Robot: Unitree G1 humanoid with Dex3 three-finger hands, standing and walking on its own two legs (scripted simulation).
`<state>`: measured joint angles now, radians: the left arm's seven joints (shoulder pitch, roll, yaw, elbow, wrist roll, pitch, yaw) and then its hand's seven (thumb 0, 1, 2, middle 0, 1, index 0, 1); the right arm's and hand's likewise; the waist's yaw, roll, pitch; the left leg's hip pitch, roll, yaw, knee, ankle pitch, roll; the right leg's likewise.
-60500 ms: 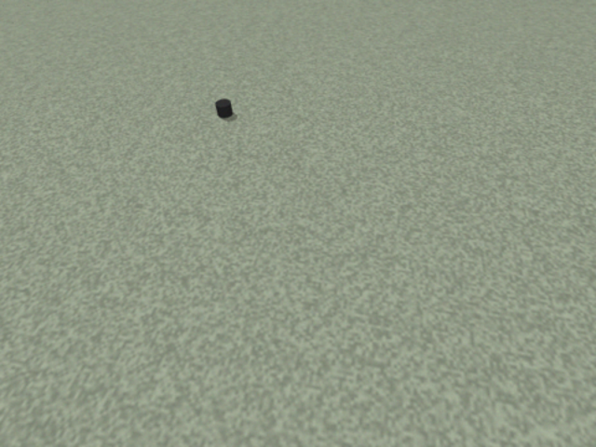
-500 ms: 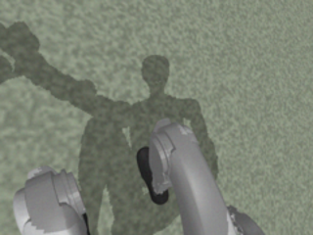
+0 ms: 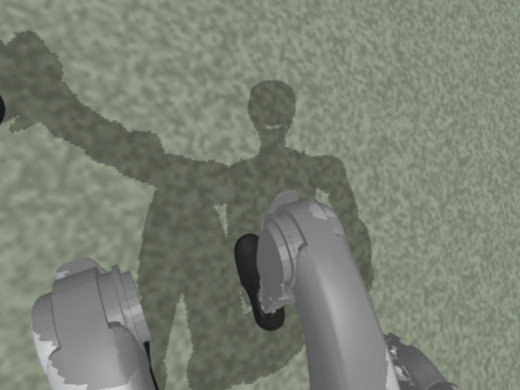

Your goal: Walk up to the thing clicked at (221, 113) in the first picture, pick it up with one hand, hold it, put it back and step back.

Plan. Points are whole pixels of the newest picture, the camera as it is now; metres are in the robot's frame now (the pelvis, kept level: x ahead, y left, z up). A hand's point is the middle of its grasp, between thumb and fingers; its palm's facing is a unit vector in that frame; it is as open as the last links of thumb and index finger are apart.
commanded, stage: rest palm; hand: left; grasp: from above
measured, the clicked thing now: out of the picture +0.57 +0.30 -0.29
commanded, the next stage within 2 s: close in 1.70 s
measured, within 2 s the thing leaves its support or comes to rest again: neither
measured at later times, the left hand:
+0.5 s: hand out of the picture +0.54 +0.30 -0.23, palm faces -0.47 -0.10 -0.88, open 14.1 cm
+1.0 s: hand out of the picture +0.55 +0.30 -0.24, palm faces -0.43 -0.09 -0.90, open 14.0 cm
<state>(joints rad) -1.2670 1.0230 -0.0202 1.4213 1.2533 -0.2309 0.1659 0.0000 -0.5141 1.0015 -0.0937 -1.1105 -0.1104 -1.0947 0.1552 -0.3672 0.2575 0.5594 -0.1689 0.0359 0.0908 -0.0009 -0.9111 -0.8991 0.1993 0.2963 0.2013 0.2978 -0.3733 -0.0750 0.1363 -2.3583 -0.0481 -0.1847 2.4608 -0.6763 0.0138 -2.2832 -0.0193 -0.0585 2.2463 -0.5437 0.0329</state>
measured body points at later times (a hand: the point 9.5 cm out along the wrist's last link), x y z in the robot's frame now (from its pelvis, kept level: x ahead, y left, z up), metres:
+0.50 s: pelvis +0.00 +0.00 -0.01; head +0.31 +0.09 +0.30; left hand +0.56 +0.31 -0.18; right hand +0.00 -0.25 -0.06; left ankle +0.07 +0.11 -0.29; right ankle +0.14 -0.15 -0.29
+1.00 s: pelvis +0.01 +0.01 -0.01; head +0.32 +0.11 +0.30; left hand +0.57 +0.30 -0.19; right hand +0.03 -0.24 -0.05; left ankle +0.07 +0.11 -0.29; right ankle +0.14 -0.15 -0.29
